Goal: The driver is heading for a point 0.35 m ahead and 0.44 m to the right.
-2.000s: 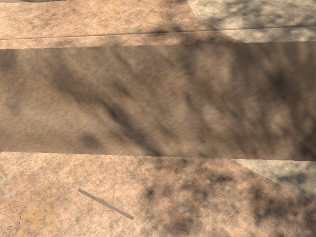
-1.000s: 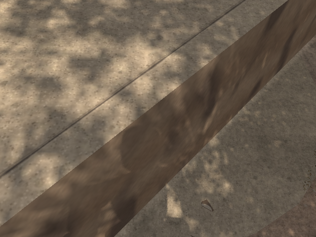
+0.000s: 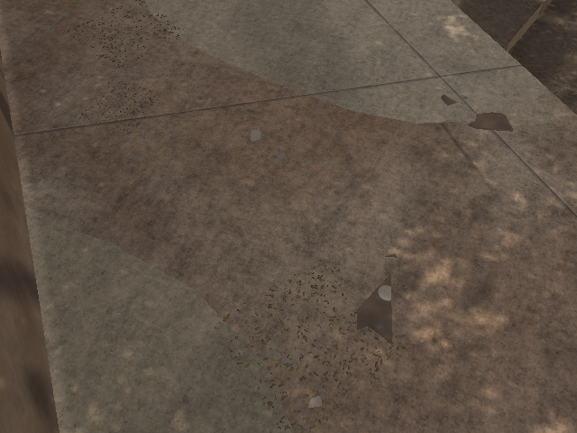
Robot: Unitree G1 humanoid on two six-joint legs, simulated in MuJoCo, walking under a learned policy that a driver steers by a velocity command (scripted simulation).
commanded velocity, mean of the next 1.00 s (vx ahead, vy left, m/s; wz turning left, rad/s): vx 0.63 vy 0.00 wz -0.57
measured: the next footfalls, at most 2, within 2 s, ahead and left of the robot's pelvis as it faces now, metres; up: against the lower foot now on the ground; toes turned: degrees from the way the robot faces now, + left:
right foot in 0.10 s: +0.07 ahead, -0.12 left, +0.00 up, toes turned -8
left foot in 0.58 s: +0.32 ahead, +0.02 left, +0.00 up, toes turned -21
